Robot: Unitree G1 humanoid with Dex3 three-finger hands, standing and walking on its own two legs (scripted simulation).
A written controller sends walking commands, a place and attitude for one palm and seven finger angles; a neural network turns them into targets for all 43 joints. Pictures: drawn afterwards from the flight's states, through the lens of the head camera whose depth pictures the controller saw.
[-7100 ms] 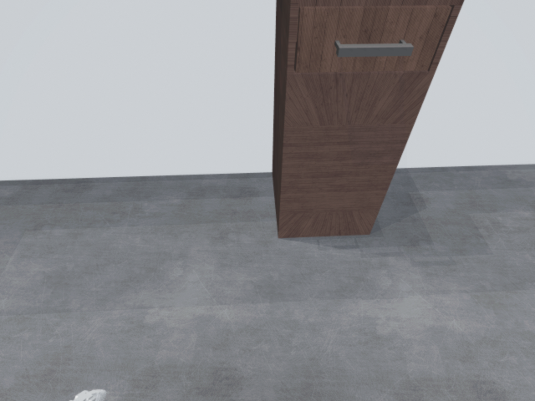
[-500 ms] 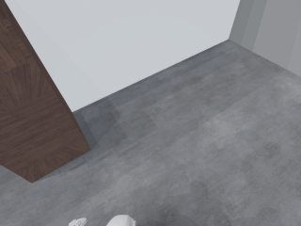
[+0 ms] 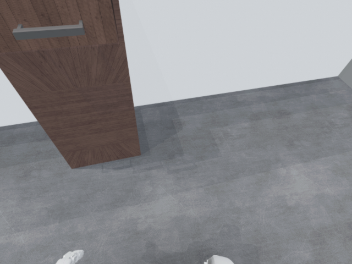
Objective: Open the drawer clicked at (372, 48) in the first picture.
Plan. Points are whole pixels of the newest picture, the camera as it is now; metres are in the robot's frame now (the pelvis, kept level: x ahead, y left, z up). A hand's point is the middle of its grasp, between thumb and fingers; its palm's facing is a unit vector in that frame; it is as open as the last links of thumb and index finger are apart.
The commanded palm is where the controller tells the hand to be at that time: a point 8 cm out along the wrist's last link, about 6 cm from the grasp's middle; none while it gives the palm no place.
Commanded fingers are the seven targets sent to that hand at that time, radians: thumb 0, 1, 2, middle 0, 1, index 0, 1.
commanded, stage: turn to face it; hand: left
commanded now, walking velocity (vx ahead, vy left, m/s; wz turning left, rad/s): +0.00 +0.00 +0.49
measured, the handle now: (51, 28) +0.73 +0.44 +0.12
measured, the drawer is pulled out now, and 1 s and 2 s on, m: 0.00 0.00 0.00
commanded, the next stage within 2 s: take the last steps up to it in 0.38 s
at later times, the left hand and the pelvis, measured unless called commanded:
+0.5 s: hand out of the picture -0.03 +0.16 -0.16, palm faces +0.28 -0.93 -0.25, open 7.4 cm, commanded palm none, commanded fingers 0.00 0.90 0.90 -0.20 -0.30 -0.20 -0.30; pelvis -0.02 -0.03 +0.00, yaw +15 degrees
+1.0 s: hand out of the picture +0.01 +0.22 -0.17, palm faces +0.33 -0.93 -0.14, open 7.4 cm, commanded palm none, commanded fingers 0.00 0.90 0.90 -0.20 -0.30 -0.20 -0.30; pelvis +0.03 +0.04 +0.00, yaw +18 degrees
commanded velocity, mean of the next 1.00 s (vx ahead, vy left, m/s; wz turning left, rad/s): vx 0.16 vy -0.01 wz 0.17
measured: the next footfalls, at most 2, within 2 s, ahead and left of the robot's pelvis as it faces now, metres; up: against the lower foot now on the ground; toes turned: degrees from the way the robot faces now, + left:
right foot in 0.16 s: +0.06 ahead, -0.15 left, +0.00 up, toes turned +3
left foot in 0.60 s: -0.03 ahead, +0.10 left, +0.00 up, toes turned +20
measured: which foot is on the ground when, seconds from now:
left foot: down 0.00-0.16, up 0.18-0.58, down 0.60-1.00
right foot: up 0.00-0.14, down 0.16-0.60, up 0.62-1.00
